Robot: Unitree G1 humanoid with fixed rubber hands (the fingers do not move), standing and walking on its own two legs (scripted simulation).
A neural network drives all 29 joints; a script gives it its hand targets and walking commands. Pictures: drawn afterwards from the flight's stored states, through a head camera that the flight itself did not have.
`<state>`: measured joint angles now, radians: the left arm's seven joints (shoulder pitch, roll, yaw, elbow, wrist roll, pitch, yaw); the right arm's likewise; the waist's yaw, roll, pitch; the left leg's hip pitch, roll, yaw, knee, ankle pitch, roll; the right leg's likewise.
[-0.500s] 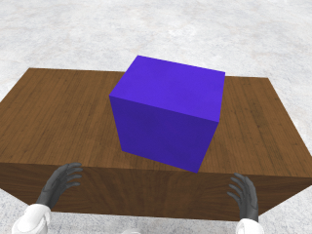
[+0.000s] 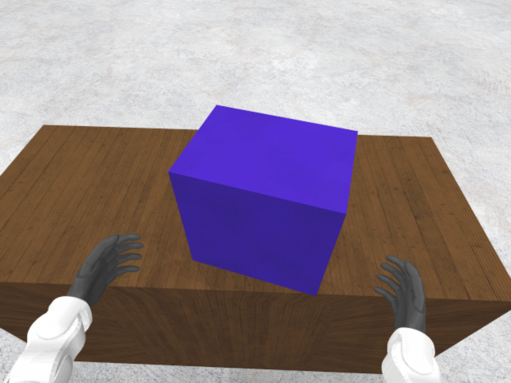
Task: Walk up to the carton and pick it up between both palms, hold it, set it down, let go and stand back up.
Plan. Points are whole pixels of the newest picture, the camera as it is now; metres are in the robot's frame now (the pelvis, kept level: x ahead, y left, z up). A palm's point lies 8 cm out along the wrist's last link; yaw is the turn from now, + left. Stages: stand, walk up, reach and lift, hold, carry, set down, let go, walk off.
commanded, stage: reach and lift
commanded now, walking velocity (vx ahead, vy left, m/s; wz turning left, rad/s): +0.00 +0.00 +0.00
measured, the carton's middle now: (267, 202) +0.43 +0.03 +0.01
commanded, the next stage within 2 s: none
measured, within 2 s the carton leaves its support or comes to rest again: neither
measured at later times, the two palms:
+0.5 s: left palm (115, 224) +0.32 +0.26 +0.08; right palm (414, 263) +0.27 -0.19 +0.06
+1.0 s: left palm (127, 166) +0.39 +0.25 +0.14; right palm (432, 223) +0.31 -0.21 +0.12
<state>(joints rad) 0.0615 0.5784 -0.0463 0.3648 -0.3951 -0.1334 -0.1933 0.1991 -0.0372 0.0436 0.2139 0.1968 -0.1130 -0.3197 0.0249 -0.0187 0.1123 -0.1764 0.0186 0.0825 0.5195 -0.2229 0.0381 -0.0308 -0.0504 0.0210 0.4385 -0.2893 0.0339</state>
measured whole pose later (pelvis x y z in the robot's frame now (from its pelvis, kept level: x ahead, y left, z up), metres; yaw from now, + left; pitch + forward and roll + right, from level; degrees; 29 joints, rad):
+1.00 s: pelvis +0.02 -0.02 +0.01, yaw -3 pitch -4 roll -1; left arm -0.43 0.59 0.12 0.33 -0.33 0.38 -0.21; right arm -0.19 -0.16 0.03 0.00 0.36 0.36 -0.36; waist -0.02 -0.06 0.10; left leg -0.13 0.04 0.12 0.36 -0.16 0.02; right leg -0.01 -0.03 0.06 0.28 -0.20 0.05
